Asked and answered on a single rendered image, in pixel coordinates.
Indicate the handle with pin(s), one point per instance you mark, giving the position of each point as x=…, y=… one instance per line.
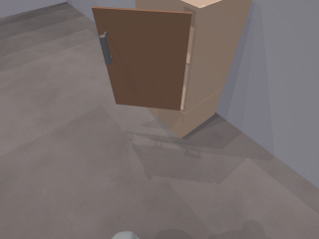
x=105, y=48

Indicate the cupboard door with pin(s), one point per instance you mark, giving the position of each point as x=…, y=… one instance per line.
x=149, y=49

